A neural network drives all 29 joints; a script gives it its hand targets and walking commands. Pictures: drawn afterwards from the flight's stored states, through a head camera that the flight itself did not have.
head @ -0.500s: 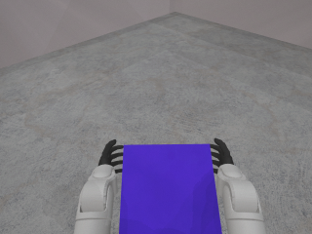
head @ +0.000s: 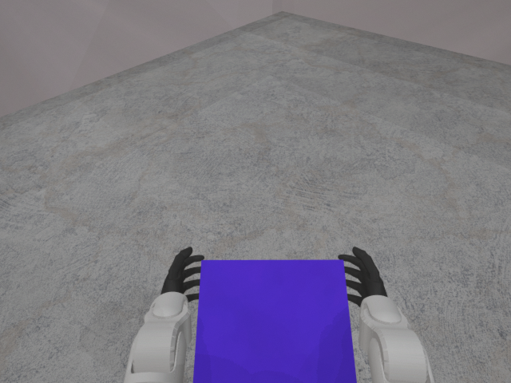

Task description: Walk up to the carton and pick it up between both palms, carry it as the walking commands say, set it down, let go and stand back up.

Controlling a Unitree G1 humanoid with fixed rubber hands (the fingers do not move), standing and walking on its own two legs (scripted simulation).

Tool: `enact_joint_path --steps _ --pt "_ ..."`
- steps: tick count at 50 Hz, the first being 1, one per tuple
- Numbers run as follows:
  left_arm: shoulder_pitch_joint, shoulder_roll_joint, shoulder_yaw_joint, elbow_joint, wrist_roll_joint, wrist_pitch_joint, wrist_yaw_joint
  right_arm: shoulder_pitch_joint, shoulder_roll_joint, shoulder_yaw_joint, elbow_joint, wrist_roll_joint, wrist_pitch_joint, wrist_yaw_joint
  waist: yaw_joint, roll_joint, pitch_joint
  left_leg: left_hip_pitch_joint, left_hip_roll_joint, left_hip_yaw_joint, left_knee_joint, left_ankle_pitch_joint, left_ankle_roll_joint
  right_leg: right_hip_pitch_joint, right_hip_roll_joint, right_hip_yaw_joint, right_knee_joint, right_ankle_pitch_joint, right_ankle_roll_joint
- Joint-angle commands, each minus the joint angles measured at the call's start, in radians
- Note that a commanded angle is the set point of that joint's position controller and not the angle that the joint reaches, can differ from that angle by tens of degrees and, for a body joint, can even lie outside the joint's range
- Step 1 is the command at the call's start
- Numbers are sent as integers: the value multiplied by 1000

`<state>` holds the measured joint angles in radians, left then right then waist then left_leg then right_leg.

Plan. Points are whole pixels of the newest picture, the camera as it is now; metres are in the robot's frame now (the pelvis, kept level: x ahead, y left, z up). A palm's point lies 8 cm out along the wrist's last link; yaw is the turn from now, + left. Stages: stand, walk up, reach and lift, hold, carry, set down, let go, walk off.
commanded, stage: hold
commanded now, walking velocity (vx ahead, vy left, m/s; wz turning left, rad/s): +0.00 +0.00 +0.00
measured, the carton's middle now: (271, 331) +0.24 +0.01 -0.08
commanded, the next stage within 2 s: set down in 0.08 s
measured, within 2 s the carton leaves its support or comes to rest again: neither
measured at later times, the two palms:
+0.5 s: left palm (176, 280) +0.28 +0.16 +0.02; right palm (357, 273) +0.30 -0.13 +0.02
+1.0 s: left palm (193, 295) +0.31 +0.16 -0.09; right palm (345, 290) +0.32 -0.14 -0.09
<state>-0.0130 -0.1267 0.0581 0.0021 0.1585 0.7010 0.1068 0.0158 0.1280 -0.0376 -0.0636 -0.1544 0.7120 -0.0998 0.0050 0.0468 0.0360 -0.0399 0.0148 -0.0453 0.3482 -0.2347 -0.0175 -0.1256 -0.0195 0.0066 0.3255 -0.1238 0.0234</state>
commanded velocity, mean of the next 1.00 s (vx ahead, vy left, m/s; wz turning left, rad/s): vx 0.00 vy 0.00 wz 0.00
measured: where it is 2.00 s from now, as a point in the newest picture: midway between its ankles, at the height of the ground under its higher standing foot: outside the picture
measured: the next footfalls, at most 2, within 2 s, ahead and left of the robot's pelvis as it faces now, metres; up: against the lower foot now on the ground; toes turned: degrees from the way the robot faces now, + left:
none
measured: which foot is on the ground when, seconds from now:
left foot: down 0.00-1.00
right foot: down 0.00-1.00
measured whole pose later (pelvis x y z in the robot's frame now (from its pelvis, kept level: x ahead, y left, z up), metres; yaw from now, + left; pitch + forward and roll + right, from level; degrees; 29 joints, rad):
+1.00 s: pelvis -0.02 +0.01 -0.04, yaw +6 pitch +23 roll +0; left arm -0.43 -0.21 0.36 0.49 0.33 0.25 0.04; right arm -0.41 0.20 -0.43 0.43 -0.33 0.25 0.01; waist -0.05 0.02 -0.09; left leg -0.81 -0.06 -0.13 0.68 -0.27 -0.02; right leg -0.84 0.04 0.11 0.64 -0.20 0.03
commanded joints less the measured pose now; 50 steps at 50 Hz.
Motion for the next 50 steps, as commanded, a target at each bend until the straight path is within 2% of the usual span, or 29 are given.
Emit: enact_joint_path --steps 1,4,5,8,9,11,14,18,24,28,35,42,46,50 --pt "-406 -614 -429 -34 -176 -17 -211 -394 611 477 -9 176 -12 214 15 -68 -191 -171 -90 -5 -74 162 53 309 84 45 18 211 -33" --pt "-541 -691 -397 54 -156 -7 -234 -523 651 431 85 163 -11 242 13 -23 -107 -244 -74 -19 -109 -79 63 289 102 26 33 25 -38" --pt "-559 -777 -408 110 -140 -14 -263 -549 679 370 112 112 -4 241 -79 -46 -81 -214 -77 -66 -126 -119 43 228 140 -19 34 -23 -26" --pt "-769 -871 -344 242 -93 -36 -298 -727 789 300 273 96 -19 291 -67 30 -56 -235 -73 -67 -108 -221 44 163 136 -16 37 -147 -35" --pt "-831 -907 -314 302 -70 -50 -311 -793 838 272 335 92 -25 310 -59 31 -63 -249 -71 -65 -95 -242 47 154 135 -12 44 -174 -35" --pt "-911 -966 -246 411 -33 -81 -333 -888 923 226 441 78 -40 342 -48 14 -88 -261 -76 -57 -72 -251 52 157 133 3 48 -218 -31" --pt "-981 -951 -104 570 26 -111 -355 -937 954 106 611 2 -55 361 -44 -26 -108 -259 -88 -32 -39 -229 51 132 126 27 44 -276 -26" --pt "-1055 -917 6 662 65 -151 -375 -985 952 -12 719 -77 -94 357 -44 -50 -127 -257 -100 -10 12 -184 49 81 110 59 43 -304 -32" --pt "-1027 -885 29 685 85 -215 -379 -963 915 -66 725 -122 -158 333 -63 -62 -170 -336 -106 -8 65 -108 47 30 101 63 94 -188 -25" --pt "-979 -886 -11 649 82 -276 -365 -914 913 -23 684 -119 -221 328 -64 -62 -259 -376 -113 -10 85 -32 44 -1 98 54 135 -43 -16" --pt "-903 -886 -114 570 67 -387 -334 -840 929 75 628 -93 -348 332 -43 -70 -467 -399 -135 -12 147 149 29 -66 116 44 202 169 -8" --pt "-813 -928 -198 559 67 -449 -319 -765 907 124 608 -79 -428 339 -61 -30 -611 -453 -142 -20 236 315 4 -204 134 29 268 316 -12" --pt "-792 -926 -221 557 69 -475 -315 -751 891 137 600 -76 -457 345 -66 -20 -673 -528 -147 -16 280 350 -7 -283 135 27 309 354 -11" --pt "-809 -922 -226 560 71 -489 -314 -783 869 140 601 -81 -474 352 -64 -15 -719 -612 -152 -6 323 325 -16 -373 139 19 357 320 -11"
